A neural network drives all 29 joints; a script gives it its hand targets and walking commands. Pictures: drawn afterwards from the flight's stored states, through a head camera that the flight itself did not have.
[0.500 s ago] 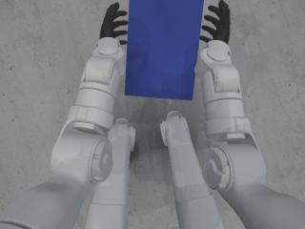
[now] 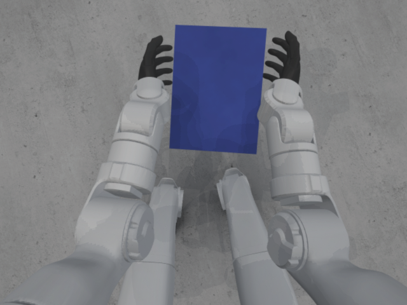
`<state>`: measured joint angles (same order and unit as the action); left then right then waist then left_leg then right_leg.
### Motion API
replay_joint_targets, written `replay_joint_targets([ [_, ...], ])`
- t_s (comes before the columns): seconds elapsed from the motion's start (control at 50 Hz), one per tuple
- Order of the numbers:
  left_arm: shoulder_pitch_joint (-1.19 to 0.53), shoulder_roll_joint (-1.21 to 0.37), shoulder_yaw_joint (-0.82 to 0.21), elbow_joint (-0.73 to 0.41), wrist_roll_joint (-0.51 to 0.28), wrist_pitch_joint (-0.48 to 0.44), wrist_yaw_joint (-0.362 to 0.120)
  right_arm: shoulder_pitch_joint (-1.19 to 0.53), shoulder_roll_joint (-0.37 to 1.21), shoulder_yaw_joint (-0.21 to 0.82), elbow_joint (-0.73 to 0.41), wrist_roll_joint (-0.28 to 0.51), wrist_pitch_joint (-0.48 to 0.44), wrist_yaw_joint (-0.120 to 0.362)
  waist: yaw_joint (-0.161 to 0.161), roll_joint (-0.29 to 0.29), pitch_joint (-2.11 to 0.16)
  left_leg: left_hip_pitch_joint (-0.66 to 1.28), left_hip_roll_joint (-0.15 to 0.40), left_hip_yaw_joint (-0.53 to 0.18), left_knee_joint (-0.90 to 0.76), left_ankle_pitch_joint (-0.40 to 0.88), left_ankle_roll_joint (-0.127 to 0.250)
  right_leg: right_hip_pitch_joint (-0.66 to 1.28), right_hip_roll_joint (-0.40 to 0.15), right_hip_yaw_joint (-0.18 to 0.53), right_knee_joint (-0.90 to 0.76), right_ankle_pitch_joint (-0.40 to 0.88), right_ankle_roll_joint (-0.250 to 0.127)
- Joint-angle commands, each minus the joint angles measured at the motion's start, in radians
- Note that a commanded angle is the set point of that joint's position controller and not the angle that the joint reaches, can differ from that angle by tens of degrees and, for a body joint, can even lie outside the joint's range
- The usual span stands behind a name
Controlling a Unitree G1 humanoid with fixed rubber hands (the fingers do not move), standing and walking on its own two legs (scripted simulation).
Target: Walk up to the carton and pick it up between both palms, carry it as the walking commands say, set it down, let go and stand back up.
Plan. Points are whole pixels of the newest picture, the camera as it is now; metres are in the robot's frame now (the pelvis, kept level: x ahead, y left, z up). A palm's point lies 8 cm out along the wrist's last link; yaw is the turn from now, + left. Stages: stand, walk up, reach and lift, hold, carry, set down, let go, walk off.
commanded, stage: reach and lift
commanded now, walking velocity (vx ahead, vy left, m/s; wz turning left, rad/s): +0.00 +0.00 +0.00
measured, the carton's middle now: (216, 97) +0.47 -0.05 -0.14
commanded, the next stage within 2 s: none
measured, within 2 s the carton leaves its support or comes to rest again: neither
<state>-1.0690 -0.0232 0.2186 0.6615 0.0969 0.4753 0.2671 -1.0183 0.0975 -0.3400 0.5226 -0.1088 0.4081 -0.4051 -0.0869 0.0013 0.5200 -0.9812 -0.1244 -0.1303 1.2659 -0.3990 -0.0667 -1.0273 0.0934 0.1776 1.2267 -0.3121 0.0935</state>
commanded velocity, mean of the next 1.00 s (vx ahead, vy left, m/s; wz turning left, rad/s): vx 0.00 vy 0.00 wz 0.00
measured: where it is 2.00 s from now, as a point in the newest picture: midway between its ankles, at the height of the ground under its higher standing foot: (204, 215)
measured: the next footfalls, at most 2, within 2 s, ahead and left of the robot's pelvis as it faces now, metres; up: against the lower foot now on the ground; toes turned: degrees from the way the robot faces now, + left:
none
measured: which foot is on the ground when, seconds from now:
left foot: down 0.00-1.00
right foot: down 0.00-1.00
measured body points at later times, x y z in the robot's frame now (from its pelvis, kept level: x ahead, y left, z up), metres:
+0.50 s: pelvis +0.02 +0.00 +0.05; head +0.20 -0.02 +0.46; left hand +0.47 +0.07 +0.02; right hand +0.45 -0.16 +0.03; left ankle +0.13 +0.14 -0.61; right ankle +0.17 -0.14 -0.61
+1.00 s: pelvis +0.11 +0.01 +0.12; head +0.13 +0.02 +0.57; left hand +0.46 +0.09 +0.11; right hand +0.44 -0.15 +0.12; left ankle +0.13 +0.14 -0.61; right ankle +0.17 -0.14 -0.61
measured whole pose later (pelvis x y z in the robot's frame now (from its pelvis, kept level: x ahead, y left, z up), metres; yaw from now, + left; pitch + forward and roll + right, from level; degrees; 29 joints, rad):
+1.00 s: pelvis +0.11 +0.01 +0.12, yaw +1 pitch +2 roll -1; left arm -0.54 -0.18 0.19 0.70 0.21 0.52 0.23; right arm -0.47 0.22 -0.38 0.52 -0.27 0.50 -0.18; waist -0.09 0.01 0.00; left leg -0.38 -0.08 -0.18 0.63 -0.28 -0.01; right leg -0.40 0.02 0.15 0.56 -0.20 0.06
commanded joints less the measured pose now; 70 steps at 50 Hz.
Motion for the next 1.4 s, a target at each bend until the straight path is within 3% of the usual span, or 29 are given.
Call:
replay_joint_targets([
  [0.0, -0.893, -1.141, -0.549, -0.257, -0.191, -0.126, -0.399, -0.699, 1.199, 0.734, 0.021, 0.203, 0.041, 0.539, 0.001, -0.015, -2.188, 0.388, -0.027, 0.102, -0.224, 0.035, 0.06, 0.664, 0.035, -0.176, -0.19, 0.054, -0.036],
  [0.26, -0.841, -1.149, -0.554, -0.291, -0.175, -0.103, -0.407, -0.633, 1.219, 0.74, -0.001, 0.191, 0.075, 0.558, 0.007, -0.002, -2.142, 0.5, -0.019, 0.089, -0.326, 0.082, 0.059, 0.779, 0.032, -0.178, -0.292, 0.102, -0.042],
  [0.4, -0.781, -1.178, -0.527, -0.25, -0.157, -0.103, -0.419, -0.563, 1.254, 0.705, 0.041, 0.163, 0.078, 0.562, 0.006, -0.012, -1.991, 0.506, -0.015, 0.087, -0.396, 0.092, 0.064, 0.832, 0.024, -0.164, -0.367, 0.121, -0.043],
  [0.5, -0.66, -1.227, -0.448, -0.131, -0.114, -0.115, -0.427, -0.451, 1.302, 0.6, 0.152, 0.107, 0.061, 0.564, 0.006, -0.032, -1.684, 0.508, -0.011, 0.082, -0.479, 0.079, 0.071, 0.813, 0.017, -0.149, -0.448, 0.107, -0.045],
  [0.6, -0.449, -1.219, -0.237, 0.091, 0.006, -0.121, -0.434, -0.272, 1.276, 0.378, 0.387, 0.006, 0.036, 0.568, 0.02, -0.011, -1.106, 0.45, 0.006, 0.073, -0.577, 0.0, 0.079, 0.659, 0.005, -0.111, -0.556, 0.0, -0.068],
  [0.64, -0.414, -1.196, -0.19, 0.125, 0.034, -0.128, -0.438, -0.245, 1.259, 0.322, 0.42, -0.012, 0.027, 0.576, 0.024, -0.007, -1.012, 0.438, 0.011, 0.066, -0.604, -0.033, 0.084, 0.64, 0.003, -0.105, -0.589, -0.046, -0.076],
  [0.74, -0.373, -1.175, -0.219, 0.101, 0.024, -0.125, -0.427, -0.196, 1.22, 0.323, 0.353, -0.016, 0.036, 0.567, 0.021, 0.008, -0.994, 0.544, 0.015, 0.057, -0.678, 0.082, 0.081, 0.757, 0.001, -0.113, -0.641, 0.089, -0.077],
  [0.8, -0.352, -1.209, -0.315, 0.017, -0.019, -0.114, -0.422, -0.175, 1.238, 0.402, 0.232, 0.007, 0.052, 0.558, 0.007, 0.005, -1.067, 0.624, 0.003, 0.05, -0.707, 0.193, 0.08, 0.877, 0.006, -0.119, -0.657, 0.239, -0.071],
  [0.86, -0.311, -1.29, -0.456, -0.101, -0.088, -0.091, -0.418, -0.15, 1.251, 0.518, 0.074, 0.051, 0.075, 0.551, -0.027, 0.006, -1.194, 0.753, -0.004, 0.038, -0.721, 0.349, 0.069, 0.985, 0.016, -0.124, -0.664, 0.414, -0.071],
  [0.94, -0.191, -1.348, -0.53, -0.144, -0.125, -0.054, -0.411, -0.035, 1.222, 0.565, 0.022, 0.06, 0.12, 0.552, -0.072, 0.008, -1.179, 0.839, 0.007, 0.013, -0.747, 0.449, 0.055, 0.986, 0.021, -0.128, -0.693, 0.491, -0.077],
  [1.0, -0.152, -1.329, -0.529, -0.159, -0.131, -0.034, -0.407, 0.004, 1.216, 0.562, 0.019, 0.086, 0.147, 0.567, -0.071, -0.012, -1.133, 0.844, 0.021, 0.003, -0.767, 0.46, 0.057, 0.977, 0.019, -0.127, -0.715, 0.479, -0.072],
  [1.12, -0.162, -1.256, -0.473, -0.205, -0.116, 0.0, -0.393, -0.011, 1.231, 0.578, 0.053, 0.132, 0.202, 0.599, 0.023, -0.014, -1.04, 0.831, 0.035, 0.006, -0.807, 0.415, 0.059, 0.965, 0.002, -0.124, -0.746, 0.411, -0.062],
  [1.18, -0.178, -1.263, -0.474, -0.226, -0.115, 0.032, -0.386, -0.032, 1.239, 0.575, 0.049, 0.143, 0.227, 0.611, 0.052, 0.009, -1.022, 0.875, 0.04, 0.013, -0.821, 0.392, 0.051, 0.943, 0.0, -0.136, -0.76, 0.355, -0.067],
  [1.38, -0.259, -1.223, -0.391, -0.12, -0.118, 0.102, -0.424, -0.125, 1.244, 0.469, 0.122, 0.081, 0.278, 0.594, 0.025, -0.033, -0.84, 0.774, 0.032, 0.039, -0.861, 0.088, 0.069, 0.917, -0.007, -0.145, -0.803, 0.097, -0.069],
])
